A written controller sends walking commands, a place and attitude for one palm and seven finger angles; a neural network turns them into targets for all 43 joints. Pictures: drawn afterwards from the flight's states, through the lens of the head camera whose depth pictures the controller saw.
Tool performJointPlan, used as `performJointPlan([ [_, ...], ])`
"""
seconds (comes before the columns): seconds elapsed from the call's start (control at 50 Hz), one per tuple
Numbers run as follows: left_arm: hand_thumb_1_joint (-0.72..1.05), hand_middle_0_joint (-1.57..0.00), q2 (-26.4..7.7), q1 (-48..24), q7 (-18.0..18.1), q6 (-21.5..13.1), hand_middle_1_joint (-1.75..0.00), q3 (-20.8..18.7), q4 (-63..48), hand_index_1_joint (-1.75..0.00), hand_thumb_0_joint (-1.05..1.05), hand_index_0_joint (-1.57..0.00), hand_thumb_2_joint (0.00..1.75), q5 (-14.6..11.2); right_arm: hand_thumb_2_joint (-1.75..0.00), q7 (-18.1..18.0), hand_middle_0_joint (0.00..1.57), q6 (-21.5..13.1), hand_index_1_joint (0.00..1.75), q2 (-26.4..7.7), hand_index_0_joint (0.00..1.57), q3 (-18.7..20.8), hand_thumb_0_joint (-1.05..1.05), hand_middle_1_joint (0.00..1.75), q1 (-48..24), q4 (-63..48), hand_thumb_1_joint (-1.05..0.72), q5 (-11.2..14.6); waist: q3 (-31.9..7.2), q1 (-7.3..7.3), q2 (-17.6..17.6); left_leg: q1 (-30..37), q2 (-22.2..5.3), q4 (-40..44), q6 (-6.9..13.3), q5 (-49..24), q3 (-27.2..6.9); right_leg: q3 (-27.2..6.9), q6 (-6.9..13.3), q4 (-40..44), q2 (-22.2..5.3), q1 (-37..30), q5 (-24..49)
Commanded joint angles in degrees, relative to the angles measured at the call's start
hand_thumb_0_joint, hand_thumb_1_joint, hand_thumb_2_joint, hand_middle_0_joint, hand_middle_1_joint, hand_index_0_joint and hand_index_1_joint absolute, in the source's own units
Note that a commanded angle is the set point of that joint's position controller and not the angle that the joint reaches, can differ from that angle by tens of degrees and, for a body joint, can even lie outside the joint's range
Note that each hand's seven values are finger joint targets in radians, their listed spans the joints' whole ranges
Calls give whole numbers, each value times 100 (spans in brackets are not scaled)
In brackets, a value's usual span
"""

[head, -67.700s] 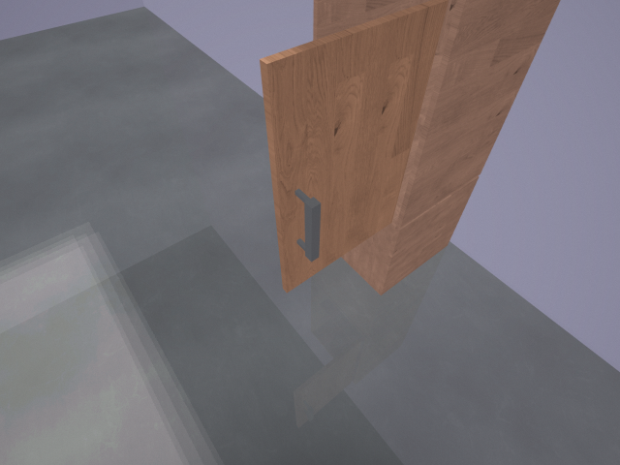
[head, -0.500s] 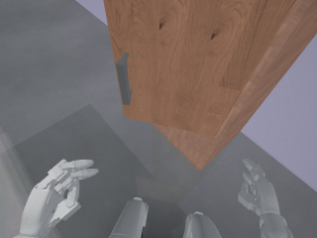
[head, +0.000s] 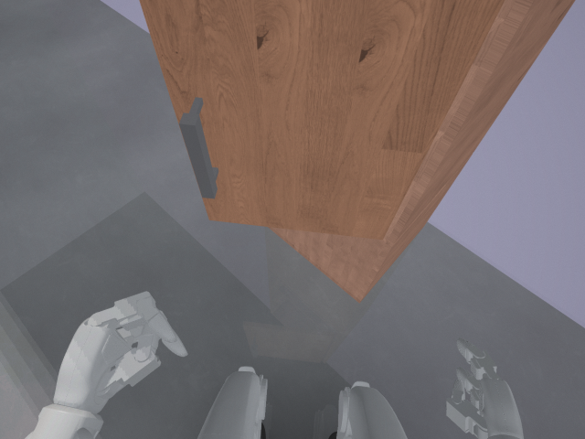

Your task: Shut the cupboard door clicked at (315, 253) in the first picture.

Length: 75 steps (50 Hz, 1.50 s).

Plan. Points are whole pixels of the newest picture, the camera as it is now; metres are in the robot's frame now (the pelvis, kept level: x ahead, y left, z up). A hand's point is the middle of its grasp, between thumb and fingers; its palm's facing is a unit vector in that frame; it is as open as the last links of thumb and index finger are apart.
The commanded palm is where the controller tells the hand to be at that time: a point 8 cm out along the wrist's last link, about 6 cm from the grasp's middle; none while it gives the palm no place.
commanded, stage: raise the hand and make a fist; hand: left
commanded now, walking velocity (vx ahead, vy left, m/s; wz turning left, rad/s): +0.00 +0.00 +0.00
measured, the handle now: (204, 151) +0.52 +0.19 +0.04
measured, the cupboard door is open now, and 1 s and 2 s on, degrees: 36 36 36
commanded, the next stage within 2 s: bring the fist close to the handle in 0.86 s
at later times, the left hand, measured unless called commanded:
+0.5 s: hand (137, 329) +0.23 +0.19 +0.07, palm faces -0.04 -1.00 -0.07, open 3.1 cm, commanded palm +0.20 +0.24 +0.06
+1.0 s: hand (164, 337) +0.23 +0.17 +0.05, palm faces -0.10 -0.99 -0.04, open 3.1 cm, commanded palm +0.22 +0.23 +0.06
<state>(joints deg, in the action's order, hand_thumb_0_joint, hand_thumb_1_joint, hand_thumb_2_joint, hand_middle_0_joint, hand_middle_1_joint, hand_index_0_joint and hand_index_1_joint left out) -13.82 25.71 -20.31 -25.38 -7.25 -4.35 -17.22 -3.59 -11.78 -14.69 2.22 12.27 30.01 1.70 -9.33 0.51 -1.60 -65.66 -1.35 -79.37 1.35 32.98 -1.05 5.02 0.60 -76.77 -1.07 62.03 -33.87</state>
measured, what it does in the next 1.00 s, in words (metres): stands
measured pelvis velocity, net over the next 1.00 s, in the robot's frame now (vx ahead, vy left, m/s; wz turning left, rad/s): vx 0.01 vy -0.01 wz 0.00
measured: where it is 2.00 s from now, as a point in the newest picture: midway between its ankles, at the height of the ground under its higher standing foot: outside the picture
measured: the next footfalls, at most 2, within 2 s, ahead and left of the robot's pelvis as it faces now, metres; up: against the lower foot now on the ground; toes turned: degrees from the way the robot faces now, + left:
none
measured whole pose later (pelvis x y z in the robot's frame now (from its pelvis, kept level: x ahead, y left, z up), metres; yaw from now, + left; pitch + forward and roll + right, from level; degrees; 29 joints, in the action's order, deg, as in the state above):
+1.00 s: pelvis +0.01 -0.01 +0.01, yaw +0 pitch +19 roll -2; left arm -14.8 23.1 -18.8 -22.3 -7.7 -2.3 -16.7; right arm -2.9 -8.4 -13.6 0.1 12.9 26.9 1.2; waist -10.4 0.3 -2.0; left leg -63.2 -1.7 -77.1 0.3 33.1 -1.4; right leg 5.2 1.5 -75.1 -0.5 60.0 -34.2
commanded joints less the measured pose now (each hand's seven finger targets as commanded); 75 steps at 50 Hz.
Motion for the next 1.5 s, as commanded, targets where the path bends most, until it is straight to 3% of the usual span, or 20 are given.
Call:
performJointPlan([
  [0.0,90,-117,-991,170,261,-246,-136,-852,-1839,-136,0,-117,90,-147,-90,-8,20,-253,30,-612,20,227,0,30,-278,-1172,-90,4,-1917,290,-504,1624,134,1591,-42,-1226,-297,-252,194,1148,230,-1110,854],
  [0.08,90,-124,-717,301,619,-261,-144,-811,-1722,-144,0,-124,90,-160,-90,51,20,-91,30,-532,20,187,0,30,-230,-1150,-90,-43,-1682,221,-484,1708,114,1650,-85,-1467,-350,-75,186,1079,314,-1039,1121],
  [0.14,90,-130,-305,227,569,-115,-150,-270,-1078,-150,0,-130,90,-6,-90,81,20,10,30,-604,20,168,0,30,-192,-1133,-90,-35,-1022,-100,-182,1396,93,1642,-88,-876,-358,-50,121,1262,300,-696,747],
  [0.2,90,-130,-370,-161,330,52,-150,-62,-585,-150,0,-130,90,121,-90,34,20,11,30,-722,20,120,0,30,-112,-1161,-90,10,-601,-275,226,1012,106,1614,-36,-313,-377,-162,114,1490,276,-612,237],
  [0.28,90,-130,-1005,-744,198,-100,-150,-514,-1221,-150,0,-130,90,68,-90,-26,20,-96,30,-750,20,80,0,30,-92,-1231,-90,-36,-1229,-92,-232,1237,131,1517,-16,-635,-341,-267,179,1362,280,-824,475],
  [0.3,90,-130,-1018,-750,190,-204,-150,-615,-1463,-150,0,-130,90,6,-90,-19,20,-123,30,-717,20,79,0,30,-107,-1245,-90,-53,-1572,-3,-391,1471,132,1504,-35,-889,-328,-262,196,1293,264,-904,671],
  [0.38,90,-130,-1044,-473,358,-422,-150,-953,-1553,-150,0,-130,90,-181,-90,23,20,-123,30,-628,20,61,0,30,-126,-1169,-90,-93,-1806,166,-575,1629,139,1478,-76,-1384,-324,-183,218,1133,313,-1040,1063],
  [0.48,90,-130,-478,-20,279,12,-150,-422,-627,-150,0,-130,90,-50,-90,101,20,10,30,-677,20,109,0,30,-109,-1132,-90,-20,-1347,-38,-110,1365,122,1560,-55,-1145,-312,-119,149,1291,304,-944,941],
  [0.54,90,-130,-587,-225,135,245,-150,-323,-625,-150,0,-130,90,-15,-90,79,20,43,30,-735,20,123,0,30,-72,-1214,-90,36,-1169,-108,70,1214,130,1579,-29,-935,-266,-229,119,1484,260,-1047,754],
  [0.68,90,-130,-1049,-653,438,-485,-150,-931,-1416,-150,0,-130,90,-173,-90,10,20,-64,30,-630,20,103,0,30,-79,-1130,-90,-89,-1600,63,-210,1348,141,1361,-41,-1397,-225,-284,184,1210,286,-1154,1118],
  [0.7,90,-130,-853,-548,446,-537,-150,-809,-1247,-150,0,-130,90,-175,-90,27,20,-62,30,-613,20,94,0,30,-93,-1115,-90,-95,-1550,37,-253,1322,149,1338,-48,-1324,-190,-294,167,1224,263,-1084,1053],
  [0.82,90,-130,-533,-165,160,-112,-150,-339,-489,-150,0,-130,90,-53,-90,80,20,63,30,-706,20,136,0,30,-50,-1164,-90,10,-1256,-79,18,1037,151,1337,-11,-1035,-109,-445,114,1488,219,-1131,774],
  [0.88,90,-130,-862,-441,96,4,-150,-535,-957,-150,0,-130,90,-81,-90,42,20,62,30,-713,20,139,0,30,-37,-1237,-90,9,-1530,-68,-14,1115,155,1294,25,-1280,-111,-514,115,1472,218,-1402,1085],
  [0.94,90,-130,-951,-533,196,-209,-150,-794,-1331,-150,0,-130,90,-191,-90,14,20,54,30,-617,20,132,0,30,-41,-1212,-90,-34,-1789,7,27,1253,146,1215,4,-1565,-106,-511,100,1358,210,-1530,1500],
  [0.98,90,-130,-982,-960,341,-429,-150,-819,-1420,-150,0,-130,90,-178,-90,5,20,28,30,-620,20,96,0,30,-32,-1098,-90,-82,-1638,-59,-187,1208,142,1127,-3,-1573,-131,-439,138,1219,251,-1293,1464],
  [1.06,90,-130,-614,-1413,375,-457,-150,-528,-323,-150,0,-130,90,-67,-90,42,20,34,30,-716,20,60,0,30,10,-931,-90,-90,-1088,-279,107,834,127,1025,-14,-940,-165,-427,112,1315,249,-700,656],
  [1.14,90,-130,-693,-2042,110,-74,-150,-300,82,-150,0,-130,90,27,-90,26,20,60,30,-831,20,54,0,30,82,-951,-90,-10,-1313,-287,57,818,130,1110,31,-746,-141,-548,117,1469,212,-831,430],
  [1.28,90,-130,-1316,-3221,406,-45,-150,-1037,-260,-150,0,-130,90,-26,-90,3,20,77,30,-788,20,37,0,30,68,-822,-90,-54,-2305,-59,-403,1388,117,1209,11,-1573,-160,-426,156,1205,235,-1268,1390],
  [1.36,90,-130,-764,-3277,613,23,-150,-597,595,-150,0,-130,90,77,-90,114,20,161,30,-797,20,36,0,30,136,-658,-90,-73,-1924,-216,-236,1434,104,1353,-22,-1431,-184,-294,107,1261,225,-954,1350],
  [1.48,90,-130,-670,-3860,579,216,-150,-329,1502,-150,0,-130,90,348,-90,153,20,350,30,-914,20,85,0,30,358,-647,-90,-30,-1666,-348,101,1312,98,1486,2,-1288,-197,-269,117,1352,210,-916,1298],
])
